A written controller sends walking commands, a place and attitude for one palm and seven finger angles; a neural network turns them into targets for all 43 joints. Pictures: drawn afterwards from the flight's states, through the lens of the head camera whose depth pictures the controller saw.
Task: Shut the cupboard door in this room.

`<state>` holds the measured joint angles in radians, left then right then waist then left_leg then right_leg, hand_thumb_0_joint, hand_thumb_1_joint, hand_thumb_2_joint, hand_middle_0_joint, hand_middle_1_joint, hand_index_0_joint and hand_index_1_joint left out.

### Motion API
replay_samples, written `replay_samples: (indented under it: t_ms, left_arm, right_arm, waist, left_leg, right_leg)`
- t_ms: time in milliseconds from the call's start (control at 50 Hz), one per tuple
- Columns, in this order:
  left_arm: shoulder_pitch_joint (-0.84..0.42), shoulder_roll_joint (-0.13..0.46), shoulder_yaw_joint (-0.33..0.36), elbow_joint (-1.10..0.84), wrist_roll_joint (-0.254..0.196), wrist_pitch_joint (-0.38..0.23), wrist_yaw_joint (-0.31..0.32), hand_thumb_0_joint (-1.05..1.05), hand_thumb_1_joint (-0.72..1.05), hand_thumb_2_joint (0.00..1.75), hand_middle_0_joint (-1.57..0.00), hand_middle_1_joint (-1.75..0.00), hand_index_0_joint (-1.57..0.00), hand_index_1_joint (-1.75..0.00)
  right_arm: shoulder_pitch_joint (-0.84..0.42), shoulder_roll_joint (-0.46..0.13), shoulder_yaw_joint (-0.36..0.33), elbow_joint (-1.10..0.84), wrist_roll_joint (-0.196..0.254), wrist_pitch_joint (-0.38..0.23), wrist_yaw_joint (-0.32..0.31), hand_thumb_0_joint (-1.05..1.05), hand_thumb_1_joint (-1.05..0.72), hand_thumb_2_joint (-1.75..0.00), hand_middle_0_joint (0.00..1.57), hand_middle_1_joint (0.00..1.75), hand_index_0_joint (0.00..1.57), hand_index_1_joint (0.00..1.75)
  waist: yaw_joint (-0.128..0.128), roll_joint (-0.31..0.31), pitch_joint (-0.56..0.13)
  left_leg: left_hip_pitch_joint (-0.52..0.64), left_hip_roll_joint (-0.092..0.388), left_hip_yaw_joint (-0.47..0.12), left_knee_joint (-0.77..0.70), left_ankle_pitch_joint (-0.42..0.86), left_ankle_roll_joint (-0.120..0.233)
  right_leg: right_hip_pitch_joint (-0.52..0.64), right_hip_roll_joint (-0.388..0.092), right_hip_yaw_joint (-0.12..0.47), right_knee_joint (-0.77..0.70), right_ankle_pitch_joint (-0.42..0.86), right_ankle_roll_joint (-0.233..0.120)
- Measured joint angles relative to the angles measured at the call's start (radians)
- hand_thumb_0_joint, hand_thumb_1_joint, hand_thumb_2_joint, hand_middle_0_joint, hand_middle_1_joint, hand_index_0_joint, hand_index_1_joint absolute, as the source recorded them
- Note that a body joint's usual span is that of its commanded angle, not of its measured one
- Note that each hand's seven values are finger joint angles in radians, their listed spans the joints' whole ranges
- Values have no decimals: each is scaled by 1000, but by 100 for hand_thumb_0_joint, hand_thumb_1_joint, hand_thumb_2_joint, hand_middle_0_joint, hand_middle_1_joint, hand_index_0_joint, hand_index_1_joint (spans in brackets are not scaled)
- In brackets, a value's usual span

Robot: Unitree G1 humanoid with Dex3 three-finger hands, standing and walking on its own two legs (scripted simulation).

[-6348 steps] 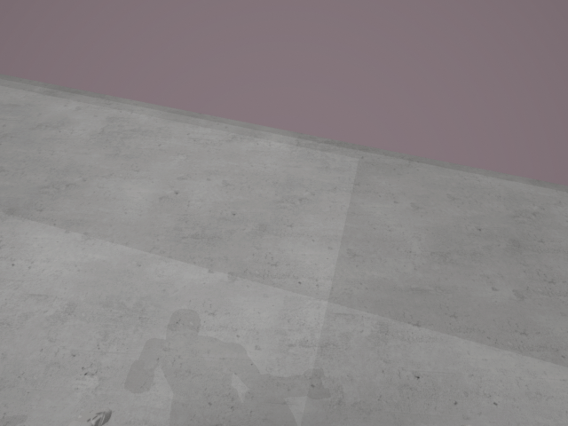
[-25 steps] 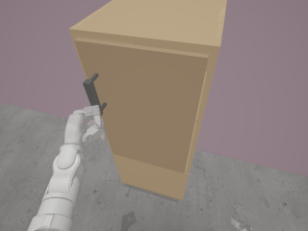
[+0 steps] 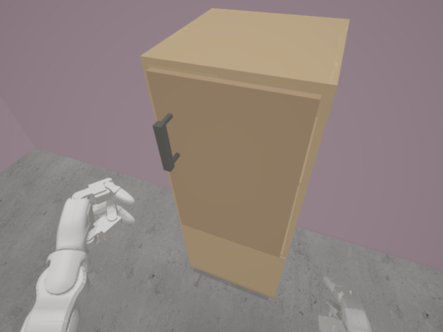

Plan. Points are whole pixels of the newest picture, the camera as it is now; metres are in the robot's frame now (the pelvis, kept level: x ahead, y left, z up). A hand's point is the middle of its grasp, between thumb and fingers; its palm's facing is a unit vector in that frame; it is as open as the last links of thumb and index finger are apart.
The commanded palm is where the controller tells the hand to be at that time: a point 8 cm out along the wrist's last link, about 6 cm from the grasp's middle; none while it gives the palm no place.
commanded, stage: draw the hand back to the body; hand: left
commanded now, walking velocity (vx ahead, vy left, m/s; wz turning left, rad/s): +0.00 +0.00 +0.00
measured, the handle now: (168, 142) +0.53 +0.18 +0.06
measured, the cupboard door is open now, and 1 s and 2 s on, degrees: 0 0 0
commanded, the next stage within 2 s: step back with the hand held close in 0.80 s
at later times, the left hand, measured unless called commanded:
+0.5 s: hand (31, 236) +0.19 +0.28 +0.16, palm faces +0.46 -0.78 -0.42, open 6.7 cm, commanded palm +0.16 +0.31 +0.18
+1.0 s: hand (41, 230) +0.20 +0.27 +0.17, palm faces +0.45 -0.79 -0.42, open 7.4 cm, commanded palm +0.15 +0.30 +0.18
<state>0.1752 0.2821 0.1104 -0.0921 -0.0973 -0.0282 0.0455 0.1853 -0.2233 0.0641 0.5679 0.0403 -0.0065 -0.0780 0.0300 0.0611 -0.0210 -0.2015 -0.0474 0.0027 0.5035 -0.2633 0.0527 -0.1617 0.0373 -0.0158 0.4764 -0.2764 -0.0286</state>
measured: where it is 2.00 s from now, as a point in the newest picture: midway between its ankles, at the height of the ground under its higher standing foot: outside the picture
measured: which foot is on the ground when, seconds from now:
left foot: down 0.00-1.00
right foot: down 0.00-1.00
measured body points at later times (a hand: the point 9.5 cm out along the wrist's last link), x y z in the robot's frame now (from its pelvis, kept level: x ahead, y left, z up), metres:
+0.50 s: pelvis +0.02 +0.01 +0.00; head -0.01 -0.02 +0.45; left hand +0.16 +0.32 +0.19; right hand +0.21 -0.21 -0.08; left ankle +0.01 +0.08 -0.74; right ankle -0.01 -0.10 -0.74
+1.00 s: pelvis +0.01 +0.00 +0.00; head -0.01 -0.03 +0.45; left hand +0.17 +0.31 +0.19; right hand +0.20 -0.22 -0.08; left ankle +0.01 +0.08 -0.74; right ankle -0.01 -0.10 -0.74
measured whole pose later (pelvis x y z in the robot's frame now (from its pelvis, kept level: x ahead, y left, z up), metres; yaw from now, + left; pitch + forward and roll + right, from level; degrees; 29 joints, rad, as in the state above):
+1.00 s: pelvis +0.01 +0.00 +0.00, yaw +0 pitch -2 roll -1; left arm 0.46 0.36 0.37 -0.35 -0.08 -0.09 0.09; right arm 0.20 -0.23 0.03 0.61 0.03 -0.04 -0.07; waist 0.05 0.08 -0.03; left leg -0.15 -0.04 -0.01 0.45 -0.26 0.05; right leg -0.10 0.05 -0.02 0.39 -0.25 -0.03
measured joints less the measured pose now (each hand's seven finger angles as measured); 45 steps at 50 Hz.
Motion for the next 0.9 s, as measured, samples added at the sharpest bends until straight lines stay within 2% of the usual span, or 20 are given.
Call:
replay_samples:
  t_ms: [120, 320, 480, 660, 900]
  left_arm:
    - [78, 22, 43, -97, 14, -2, 28, 2, 90, 90, -85, -101, -85, -100]
    - [223, 53, 152, -216, 12, -19, 27, 2, 89, 90, -58, -71, -58, -70]
    - [318, 88, 247, -286, 10, -22, 38, 2, 89, 90, -37, -48, -36, -47]
    - [274, 46, 217, -264, 17, -21, 52, 2, 89, 90, -24, -34, -24, -33]
    - [294, 76, 233, -285, 10, -29, 45, 2, 89, 90, -22, -31, -21, -30]
  right_arm:
    - [8, 2, 2, 34, -10, -12, 0, 1, -91, -89, 20, 30, 21, 29]
    - [10, 1, -17, 47, -17, -20, 17, 1, -91, -89, 20, 30, 21, 29]
    - [17, -12, -38, 49, -16, -38, 17, 1, -91, -89, 20, 30, 21, 29]
    - [2, -14, -39, 56, -18, -50, 10, 1, -91, -90, 20, 30, 21, 29]
    - [16, 1, -32, 62, -21, -54, 10, 1, -91, -89, 20, 30, 21, 29]
  waist:
    - [18, 9, 12]
    - [21, 17, -3]
    - [38, 15, -12]
    - [45, 12, 6]
    - [30, 10, -5]
  left_leg:
    - [48, -9, -2, -51, 17, 6]
    - [81, -13, 2, -80, 16, 10]
    - [82, -8, -3, -70, 6, 7]
    - [75, -15, -13, -76, 20, 7]
    - [84, 0, -4, -74, 11, -3]
  right_leg:
    - [48, -9, 0, -48, 15, 6]
    - [80, -13, 7, -78, 15, 12]
    - [90, -7, 2, -85, 13, 10]
    - [79, -14, -9, -74, 13, 8]
    - [88, 1, 1, -83, 16, -1]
